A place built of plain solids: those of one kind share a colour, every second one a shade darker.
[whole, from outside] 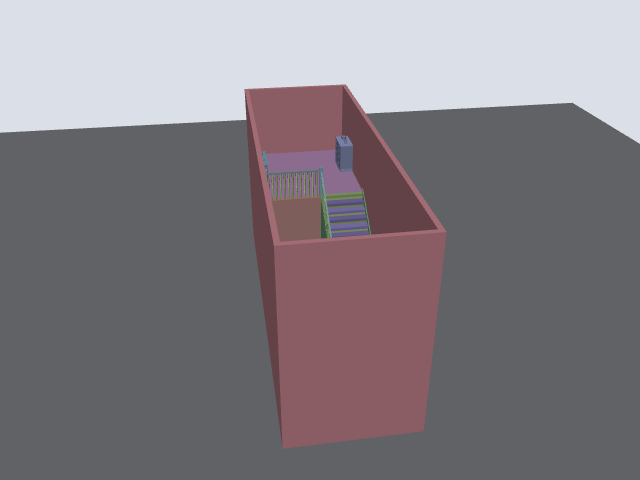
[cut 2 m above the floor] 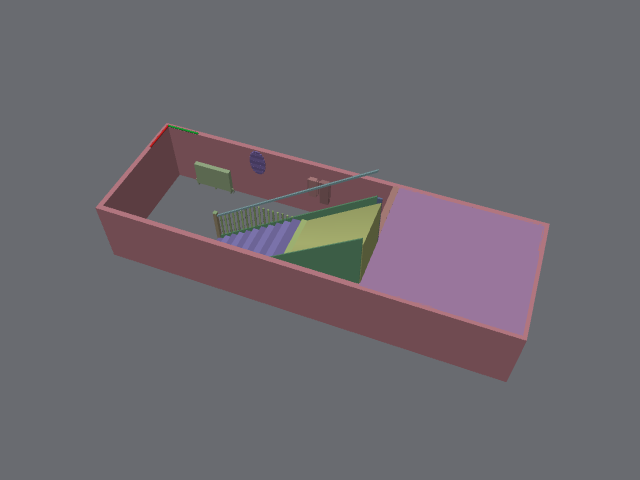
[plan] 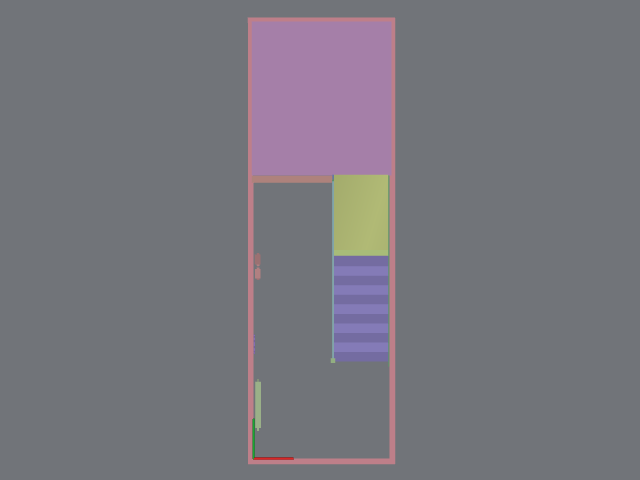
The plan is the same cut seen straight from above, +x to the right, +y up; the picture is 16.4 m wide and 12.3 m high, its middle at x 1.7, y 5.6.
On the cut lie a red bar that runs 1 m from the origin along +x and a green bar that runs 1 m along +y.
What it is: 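A villa's stair hall, a dwelling of no particular year; the hall below, the landing 3.56 m above it, and between them a joiner's timber flight of 20 risers of about 0.178 m on goings of about 0.244 m, 1.39 m clear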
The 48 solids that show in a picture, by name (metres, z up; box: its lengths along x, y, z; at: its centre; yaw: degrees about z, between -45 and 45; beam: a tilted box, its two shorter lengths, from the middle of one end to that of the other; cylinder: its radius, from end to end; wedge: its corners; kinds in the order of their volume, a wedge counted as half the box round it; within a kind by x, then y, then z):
{
 "upper_1": {"box": [3.58, 3.95, 3.61], "at": [1.74, 9.22, 1.76]},
 "wall_1": {"box": [0.15, 11.45, 6.14], "at": [-0.07, 5.58, 3.02]},
 "wall_2": {"box": [3.78, 0.15, 6.14], "at": [1.74, -0.07, 3.02]},
 "wall_3": {"box": [3.78, 0.15, 6.14], "at": [1.74, 11.22, 3.02]},
 "wall_4": {"box": [0.15, 11.45, 6.14], "at": [3.56, 5.58, 3.02]},
 "carriage_1": {"wedge": [[2.05, 2.54, -0.05], [2.05, 2.54, 0.01], [2.05, 7.27, -0.05], [2.05, 7.27, 3.45], [3.45, 2.54, -0.05], [3.45, 2.54, 0.01], [3.45, 7.27, -0.05], [3.45, 7.27, 3.45]]},
 "upper_edge_1": {"box": [2.06, 0.18, 3.61], "at": [0.98, 7.16, 1.76]},
 "string_1": {"wedge": [[2.01, 2.51, -0.05], [2.01, 2.51, 0.24], [2.01, 7.15, -0.05], [2.01, 7.15, 3.62], [2.06, 2.51, -0.05], [2.06, 2.51, 0.24], [2.06, 7.15, -0.05], [2.06, 7.15, 3.62]]},
 "string_2": {"wedge": [[3.45, 2.35, -0.05], [3.45, 2.35, 0.12], [3.45, 7.25, -0.05], [3.45, 7.25, 3.69], [3.48, 2.35, -0.05], [3.48, 2.35, 0.12], [3.48, 7.25, -0.05], [3.48, 7.25, 3.69]]},
 "chest_drawers_1": {"box": [0.45, 0.99, 0.15], "at": [3.25, 9.5, 3.59]},
 "chest_drawers_2": {"box": [0.45, 0.98, 0.86], "at": [3.25, 9.5, 4.1]},
 "chest_drawers_3": {"box": [0.47, 1.0, 0.024], "at": [3.25, 9.5, 4.54]},
 "rail_1": {"box": [1.95, 0.05, 0.05], "at": [1.02, 7.15, 4.49]},
 "rail_2": {"wedge": [[2.01, 2.55, 1.08], [2.01, 2.55, 1.14], [2.01, 7.11, 4.39], [2.01, 7.11, 4.46], [2.06, 2.55, 1.08], [2.06, 2.55, 1.14], [2.06, 7.11, 4.39], [2.06, 7.11, 4.46]]},
 "tread_1": {"wedge": [[2.04, 2.49, 0.09], [2.04, 2.49, 0.19], [2.04, 2.78, 0.09], [2.04, 2.78, 0.19], [3.46, 2.49, 0.09], [3.46, 2.49, 0.19], [3.46, 2.78, 0.09], [3.46, 2.78, 0.19]]},
 "tread_2": {"wedge": [[2.04, 2.73, 0.26], [2.04, 2.73, 0.36], [2.04, 3.03, 0.26], [2.04, 3.03, 0.36], [3.46, 2.73, 0.26], [3.46, 2.73, 0.36], [3.46, 3.03, 0.26], [3.46, 3.03, 0.36]]},
 "tread_3": {"wedge": [[2.04, 2.98, 0.44], [2.04, 2.98, 0.54], [2.04, 3.27, 0.44], [2.04, 3.27, 0.54], [3.46, 2.98, 0.44], [3.46, 2.98, 0.54], [3.46, 3.27, 0.44], [3.46, 3.27, 0.54]]},
 "tread_4": {"wedge": [[2.04, 3.22, 0.62], [2.04, 3.22, 0.72], [2.04, 3.52, 0.62], [2.04, 3.52, 0.72], [3.46, 3.22, 0.62], [3.46, 3.22, 0.72], [3.46, 3.52, 0.62], [3.46, 3.52, 0.72]]},
 "tread_5": {"wedge": [[2.04, 3.46, 0.9], [2.04, 3.47, 0.8], [2.04, 3.76, 0.8], [2.04, 3.76, 0.9], [3.46, 3.46, 0.9], [3.46, 3.47, 0.8], [3.46, 3.76, 0.8], [3.46, 3.76, 0.9]]},
 "tread_6": {"wedge": [[2.04, 3.71, 0.97], [2.04, 3.71, 1.07], [2.04, 4.0, 0.98], [2.04, 4.0, 1.08], [3.46, 3.71, 0.97], [3.46, 3.71, 1.07], [3.46, 4.0, 0.98], [3.46, 4.0, 1.08]]},
 "tread_7": {"wedge": [[2.04, 3.95, 1.15], [2.04, 3.95, 1.25], [2.04, 4.25, 1.15], [2.04, 4.25, 1.25], [3.46, 3.95, 1.15], [3.46, 3.95, 1.25], [3.46, 4.25, 1.15], [3.46, 4.25, 1.25]]},
 "tread_8": {"wedge": [[2.04, 4.19, 1.43], [2.04, 4.2, 1.33], [2.04, 4.49, 1.33], [2.04, 4.49, 1.43], [3.46, 4.19, 1.43], [3.46, 4.2, 1.33], [3.46, 4.49, 1.33], [3.46, 4.49, 1.43]]},
 "tread_9": {"wedge": [[2.04, 4.44, 1.51], [2.04, 4.44, 1.61], [2.04, 4.74, 1.51], [2.04, 4.74, 1.61], [3.46, 4.44, 1.51], [3.46, 4.44, 1.61], [3.46, 4.74, 1.51], [3.46, 4.74, 1.61]]},
 "tread_10": {"wedge": [[2.04, 4.68, 1.79], [2.04, 4.69, 1.69], [2.04, 4.98, 1.69], [2.04, 4.98, 1.79], [3.46, 4.68, 1.79], [3.46, 4.69, 1.69], [3.46, 4.98, 1.69], [3.46, 4.98, 1.79]]},
 "tread_11": {"wedge": [[2.04, 4.93, 1.86], [2.04, 4.93, 1.96], [2.04, 5.22, 1.86], [2.04, 5.22, 1.96], [3.46, 4.93, 1.86], [3.46, 4.93, 1.96], [3.46, 5.22, 1.86], [3.46, 5.22, 1.96]]},
 "tread_12": {"wedge": [[2.04, 5.9, 2.67], [2.04, 5.91, 2.57], [2.04, 6.2, 2.57], [2.04, 6.2, 2.67], [3.46, 5.9, 2.67], [3.46, 5.91, 2.57], [3.46, 6.2, 2.57], [3.46, 6.2, 2.67]]},
 "tread_13": {"wedge": [[2.04, 6.15, 2.75], [2.04, 6.15, 2.85], [2.04, 6.44, 2.75], [2.04, 6.44, 2.85], [3.46, 6.15, 2.75], [3.46, 6.15, 2.85], [3.46, 6.44, 2.75], [3.46, 6.44, 2.85]]},
 "tread_14": {"wedge": [[2.04, 6.39, 2.93], [2.04, 6.39, 3.03], [2.04, 6.69, 2.93], [2.04, 6.69, 3.03], [3.46, 6.39, 2.93], [3.46, 6.39, 3.03], [3.46, 6.69, 2.93], [3.46, 6.69, 3.03]]},
 "tread_15": {"wedge": [[2.04, 6.64, 3.11], [2.04, 6.64, 3.21], [2.04, 6.93, 3.11], [2.04, 6.93, 3.21], [3.46, 6.64, 3.11], [3.46, 6.64, 3.21], [3.46, 6.93, 3.11], [3.46, 6.93, 3.21]]},
 "tread_16": {"wedge": [[2.04, 6.88, 3.28], [2.04, 6.88, 3.38], [2.04, 7.18, 3.28], [2.04, 7.18, 3.38], [3.46, 6.88, 3.28], [3.46, 6.88, 3.38], [3.46, 7.18, 3.28], [3.46, 7.18, 3.38]]},
 "radiator_1": {"box": [0.15, 1.19, 0.81], "at": [0.11, 1.37, 0.49]},
 "riser_1": {"wedge": [[2.01, 7.15, 3.35], [2.01, 7.15, 3.47], [2.01, 7.27, 3.35], [2.01, 7.27, 3.47], [3.46, 7.15, 3.35], [3.46, 7.15, 3.47], [3.46, 7.27, 3.35], [3.46, 7.27, 3.47]]},
 "riser_2": {"wedge": [[2.04, 5.19, 1.93], [2.04, 5.19, 2.05], [2.04, 5.47, 2.02], [2.04, 5.47, 2.05], [3.46, 5.19, 1.93], [3.46, 5.19, 2.05], [3.46, 5.47, 2.02], [3.46, 5.47, 2.05]]},
 "riser_3": {"wedge": [[2.04, 6.17, 2.64], [2.04, 6.17, 2.76], [2.04, 6.44, 2.73], [2.04, 6.44, 2.76], [3.46, 6.17, 2.64], [3.46, 6.17, 2.76], [3.46, 6.44, 2.73], [3.46, 6.44, 2.76]]},
 "riser_4": {"wedge": [[2.04, 6.41, 2.82], [2.04, 6.41, 2.94], [2.04, 6.69, 2.91], [2.04, 6.69, 2.94], [3.46, 6.41, 2.82], [3.46, 6.41, 2.94], [3.46, 6.69, 2.91], [3.46, 6.69, 2.94]]},
 "riser_5": {"wedge": [[2.04, 6.66, 3.0], [2.04, 6.66, 3.11], [2.04, 6.93, 3.09], [2.04, 6.93, 3.11], [3.46, 6.66, 3.0], [3.46, 6.66, 3.11], [3.46, 6.93, 3.09], [3.46, 6.93, 3.11]]},
 "riser_6": {"wedge": [[2.04, 6.9, 3.18], [2.04, 6.9, 3.29], [2.04, 7.18, 3.26], [2.04, 7.18, 3.29], [3.46, 6.9, 3.18], [3.46, 6.9, 3.29], [3.46, 7.18, 3.26], [3.46, 7.18, 3.29]]},
 "coat_pegs_1": {"box": [0.15, 0.25, 0.66], "at": [0.1, 4.74, 1.23]},
 "coat_pegs_2": {"box": [0.15, 0.26, 0.84], "at": [0.1, 5.1, 1.14]},
 "newel_foot_1": {"box": [0.1, 0.1, 1.27], "at": [2.03, 2.51, 0.58]},
 "landing_nose_1": {"wedge": [[2.01, 7.12, 3.56], [2.01, 7.13, 3.46], [2.01, 7.27, 3.46], [2.01, 7.27, 3.56], [3.46, 7.12, 3.56], [3.46, 7.13, 3.46], [3.46, 7.27, 3.46], [3.46, 7.27, 3.56]]},
 "hall_table_1": {"box": [0.39, 1.23, 0.022], "at": [0.2, 8.93, 4.31]},
 "apron_1": {"wedge": [[2.01, 7.15, -0.05], [2.01, 7.15, 3.56], [2.01, 7.27, -0.05], [2.01, 7.27, 3.56], [2.06, 7.15, -0.05], [2.06, 7.15, 3.56], [2.06, 7.27, -0.05], [2.06, 7.27, 3.56]]},
 "wall_mirror_1": {"box": [0.034, 0.48, 0.12], "at": [0.02, 2.93, 1.4]},
 "wall_mirror_2": {"box": [0.034, 0.5, 0.13], "at": [0.02, 2.93, 1.52]},
 "wall_mirror_3": {"box": [0.034, 0.48, 0.12], "at": [0.02, 2.93, 1.65]},
 "bal_1": {"cylinder": 0.024, "from": [0.82, 7.15, 3.55], "to": [0.82, 7.15, 4.47]},
 "bal_2": {"cylinder": 0.024, "from": [0.95, 7.15, 3.55], "to": [0.95, 7.15, 4.47]}
}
